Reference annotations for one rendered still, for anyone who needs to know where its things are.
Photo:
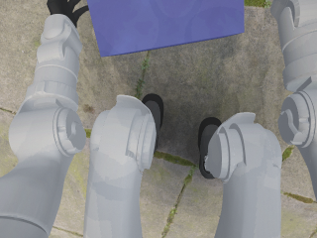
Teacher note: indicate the right robot upper arm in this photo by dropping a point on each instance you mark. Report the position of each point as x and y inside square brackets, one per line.
[297, 125]

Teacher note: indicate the right robot foot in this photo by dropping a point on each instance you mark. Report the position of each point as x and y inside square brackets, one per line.
[206, 130]

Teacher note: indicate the left robot upper arm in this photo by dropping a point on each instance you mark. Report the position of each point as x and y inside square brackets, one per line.
[44, 142]

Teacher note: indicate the robot right thigh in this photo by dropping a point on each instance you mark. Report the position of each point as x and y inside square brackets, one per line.
[251, 205]

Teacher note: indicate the robot right forearm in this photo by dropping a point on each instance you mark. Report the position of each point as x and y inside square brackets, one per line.
[297, 30]

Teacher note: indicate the robot left forearm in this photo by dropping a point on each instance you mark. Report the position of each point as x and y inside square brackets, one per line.
[57, 67]

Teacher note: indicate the carton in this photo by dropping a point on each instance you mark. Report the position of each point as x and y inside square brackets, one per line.
[125, 27]

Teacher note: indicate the left robot hand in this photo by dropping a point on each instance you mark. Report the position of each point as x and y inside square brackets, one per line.
[66, 8]

